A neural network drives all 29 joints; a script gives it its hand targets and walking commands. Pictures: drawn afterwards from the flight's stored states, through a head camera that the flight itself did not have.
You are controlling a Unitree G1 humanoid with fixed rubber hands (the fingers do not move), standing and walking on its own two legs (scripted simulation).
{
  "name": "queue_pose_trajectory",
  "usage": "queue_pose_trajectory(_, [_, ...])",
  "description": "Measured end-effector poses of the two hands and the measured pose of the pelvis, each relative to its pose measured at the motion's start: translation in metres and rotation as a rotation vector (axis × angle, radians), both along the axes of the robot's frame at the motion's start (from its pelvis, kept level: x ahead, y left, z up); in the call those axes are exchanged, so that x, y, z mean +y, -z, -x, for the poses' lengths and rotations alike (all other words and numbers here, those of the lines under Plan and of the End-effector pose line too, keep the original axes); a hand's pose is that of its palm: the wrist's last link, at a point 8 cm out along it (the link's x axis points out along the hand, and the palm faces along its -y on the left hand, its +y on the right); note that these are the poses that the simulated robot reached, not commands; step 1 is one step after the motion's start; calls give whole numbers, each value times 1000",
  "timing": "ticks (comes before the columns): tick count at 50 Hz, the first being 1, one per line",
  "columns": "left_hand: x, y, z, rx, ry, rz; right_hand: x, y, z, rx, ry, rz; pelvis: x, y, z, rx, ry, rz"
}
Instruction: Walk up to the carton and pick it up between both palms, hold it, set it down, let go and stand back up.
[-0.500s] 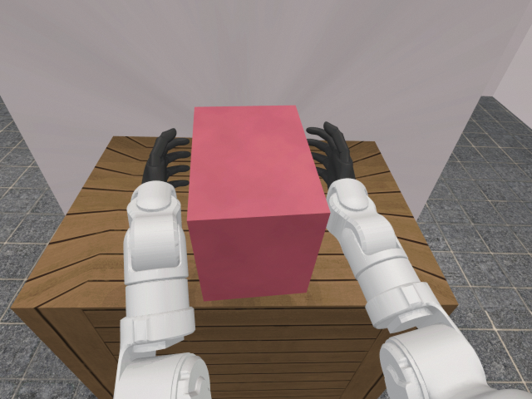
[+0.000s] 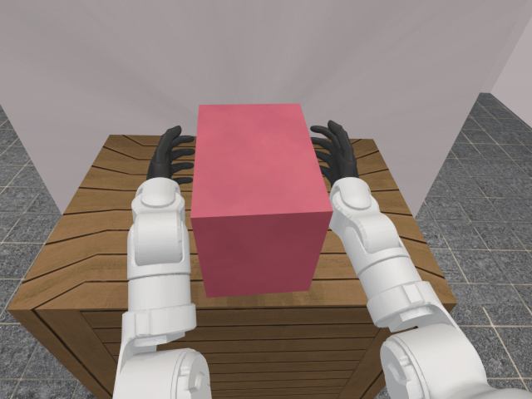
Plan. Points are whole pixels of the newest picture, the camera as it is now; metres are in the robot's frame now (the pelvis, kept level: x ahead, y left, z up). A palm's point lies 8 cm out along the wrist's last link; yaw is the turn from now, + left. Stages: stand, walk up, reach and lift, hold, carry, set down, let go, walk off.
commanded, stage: hold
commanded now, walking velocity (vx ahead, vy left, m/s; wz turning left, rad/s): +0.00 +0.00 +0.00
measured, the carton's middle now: (254, 198) +0.39 +0.00 +0.12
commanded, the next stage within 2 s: none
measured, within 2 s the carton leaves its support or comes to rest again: neither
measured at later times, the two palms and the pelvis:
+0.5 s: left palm (160, 185) +0.36 +0.14 +0.18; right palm (338, 176) +0.37 -0.12 +0.18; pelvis +0.01 +0.00 +0.00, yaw +0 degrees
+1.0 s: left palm (162, 184) +0.36 +0.13 +0.18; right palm (341, 176) +0.36 -0.12 +0.18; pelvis +0.00 +0.00 +0.00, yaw +0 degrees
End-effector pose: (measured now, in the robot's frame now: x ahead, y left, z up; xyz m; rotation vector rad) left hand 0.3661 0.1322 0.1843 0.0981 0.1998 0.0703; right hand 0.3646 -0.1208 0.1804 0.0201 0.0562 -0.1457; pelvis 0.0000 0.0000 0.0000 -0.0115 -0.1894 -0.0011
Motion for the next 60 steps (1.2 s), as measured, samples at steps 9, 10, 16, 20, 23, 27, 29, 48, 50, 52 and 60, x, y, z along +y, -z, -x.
queue_pose_trajectory(9, [-1,4,0,-2,-3,-1,-1,1,-1,-3,-5,5,2,0,-5,-2,7,1])
queue_pose_trajectory(10, [-1,4,0,-2,-4,0,-1,1,-1,-2,-6,5,2,0,-5,-3,8,1])
queue_pose_trajectory(16, [2,5,3,-2,-13,3,2,2,-1,-2,-13,4,2,0,-7,-5,5,1])
queue_pose_trajectory(20, [4,5,3,1,-17,5,4,2,-1,0,-16,2,2,0,-6,-5,3,1])
queue_pose_trajectory(23, [4,4,3,0,-18,4,4,2,-1,-1,-16,1,2,0,-6,-4,2,1])
queue_pose_trajectory(27, [4,3,3,-2,-16,2,4,1,-1,-3,-15,-1,2,0,-5,-3,1,1])
queue_pose_trajectory(29, [3,2,3,-3,-15,1,3,0,-1,-4,-14,-1,2,0,-5,-3,1,1])
queue_pose_trajectory(48, [1,2,4,1,-7,6,1,-1,2,0,-7,4,1,0,-1,-4,6,0])
queue_pose_trajectory(50, [1,1,4,-2,-7,5,1,-2,2,-3,-7,4,1,0,-1,-3,5,1])
queue_pose_trajectory(52, [2,1,4,-4,-8,4,2,-3,1,-5,-7,4,1,0,-1,-2,5,1])
queue_pose_trajectory(60, [3,0,2,-1,-9,5,3,-3,-1,-3,-8,4,2,0,-2,-1,4,1])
